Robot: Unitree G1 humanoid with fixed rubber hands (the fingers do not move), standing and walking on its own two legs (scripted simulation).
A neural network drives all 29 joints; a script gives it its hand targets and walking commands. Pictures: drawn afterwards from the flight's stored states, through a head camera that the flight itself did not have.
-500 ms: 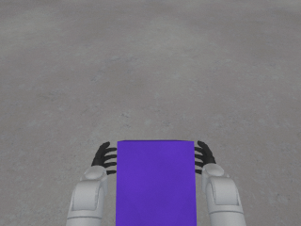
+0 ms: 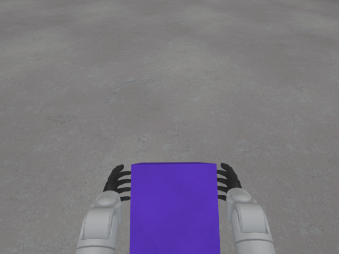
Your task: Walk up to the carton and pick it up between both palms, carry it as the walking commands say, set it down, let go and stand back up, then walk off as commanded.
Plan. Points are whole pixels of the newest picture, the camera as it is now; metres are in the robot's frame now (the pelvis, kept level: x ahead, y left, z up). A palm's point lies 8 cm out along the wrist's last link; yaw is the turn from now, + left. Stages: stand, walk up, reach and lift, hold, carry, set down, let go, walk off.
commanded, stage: carry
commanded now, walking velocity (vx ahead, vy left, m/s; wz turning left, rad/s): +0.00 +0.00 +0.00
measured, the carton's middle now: (171, 200) +0.31 +0.00 -0.07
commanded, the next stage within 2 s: none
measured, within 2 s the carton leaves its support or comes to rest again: neither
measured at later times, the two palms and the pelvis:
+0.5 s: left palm (105, 227) +0.20 +0.14 +0.04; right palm (242, 225) +0.20 -0.15 +0.04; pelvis -0.07 +0.00 +0.00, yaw +1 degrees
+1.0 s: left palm (126, 234) +0.18 +0.09 +0.05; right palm (269, 242) +0.17 -0.19 +0.04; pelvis -0.10 -0.03 +0.01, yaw +1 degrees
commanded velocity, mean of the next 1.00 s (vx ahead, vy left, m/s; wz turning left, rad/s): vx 0.00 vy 0.00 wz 0.00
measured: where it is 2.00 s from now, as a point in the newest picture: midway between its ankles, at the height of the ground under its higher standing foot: outside the picture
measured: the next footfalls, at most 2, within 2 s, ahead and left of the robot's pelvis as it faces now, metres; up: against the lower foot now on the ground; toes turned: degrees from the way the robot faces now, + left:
left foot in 1.62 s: -0.02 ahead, +0.06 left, +0.00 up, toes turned -4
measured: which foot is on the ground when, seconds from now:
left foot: down 0.00-1.00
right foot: down 0.00-1.00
